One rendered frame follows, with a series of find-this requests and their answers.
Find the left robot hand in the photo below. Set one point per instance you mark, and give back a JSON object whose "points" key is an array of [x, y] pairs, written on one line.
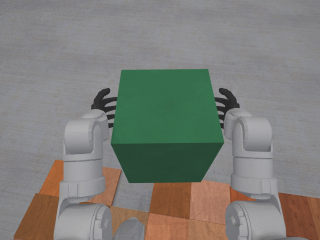
{"points": [[99, 103]]}

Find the robot right forearm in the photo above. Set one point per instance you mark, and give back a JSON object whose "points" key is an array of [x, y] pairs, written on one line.
{"points": [[252, 148]]}

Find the robot left forearm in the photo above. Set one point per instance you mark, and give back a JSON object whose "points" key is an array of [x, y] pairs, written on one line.
{"points": [[82, 155]]}

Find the robot right upper arm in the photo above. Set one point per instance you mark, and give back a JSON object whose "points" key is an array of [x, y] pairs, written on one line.
{"points": [[255, 220]]}

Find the right robot hand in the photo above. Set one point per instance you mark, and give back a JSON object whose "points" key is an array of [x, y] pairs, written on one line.
{"points": [[230, 103]]}

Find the robot left upper arm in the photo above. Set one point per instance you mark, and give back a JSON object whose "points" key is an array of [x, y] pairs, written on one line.
{"points": [[92, 221]]}

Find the left robot thigh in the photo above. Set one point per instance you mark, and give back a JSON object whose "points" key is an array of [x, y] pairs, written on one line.
{"points": [[131, 229]]}

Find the carton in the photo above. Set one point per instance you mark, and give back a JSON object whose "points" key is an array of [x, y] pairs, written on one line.
{"points": [[166, 126]]}

